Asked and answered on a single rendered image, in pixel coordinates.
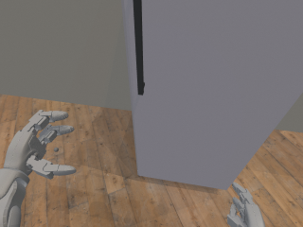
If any handle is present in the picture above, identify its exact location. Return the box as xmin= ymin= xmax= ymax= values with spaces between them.
xmin=133 ymin=0 xmax=145 ymax=96

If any right robot hand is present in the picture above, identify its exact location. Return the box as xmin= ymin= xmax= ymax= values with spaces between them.
xmin=227 ymin=182 xmax=266 ymax=227

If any left robot forearm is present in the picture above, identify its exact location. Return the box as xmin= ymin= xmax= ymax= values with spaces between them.
xmin=0 ymin=167 xmax=30 ymax=227

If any fridge door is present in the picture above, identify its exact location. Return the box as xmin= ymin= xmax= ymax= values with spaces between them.
xmin=124 ymin=0 xmax=303 ymax=190

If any left robot hand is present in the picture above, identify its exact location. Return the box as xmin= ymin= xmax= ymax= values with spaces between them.
xmin=3 ymin=110 xmax=77 ymax=180

